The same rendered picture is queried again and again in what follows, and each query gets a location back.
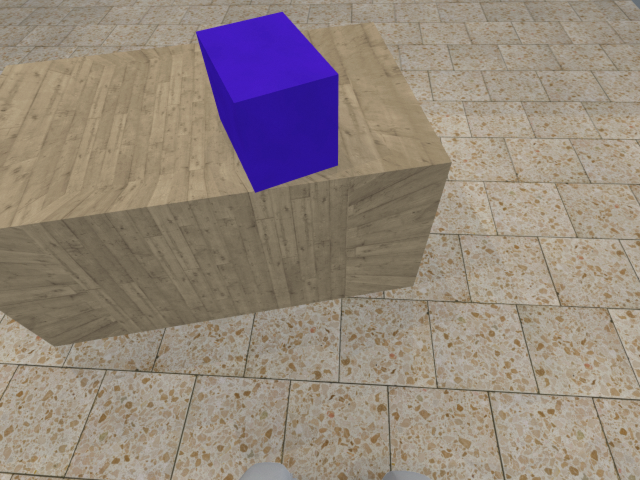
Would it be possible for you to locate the carton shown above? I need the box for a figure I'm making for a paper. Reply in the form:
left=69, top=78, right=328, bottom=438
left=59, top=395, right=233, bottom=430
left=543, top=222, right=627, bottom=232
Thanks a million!
left=196, top=12, right=338, bottom=193

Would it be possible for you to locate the pedestal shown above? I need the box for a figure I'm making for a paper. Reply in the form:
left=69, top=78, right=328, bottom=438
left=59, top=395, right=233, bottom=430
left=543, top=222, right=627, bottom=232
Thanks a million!
left=0, top=22, right=452, bottom=347

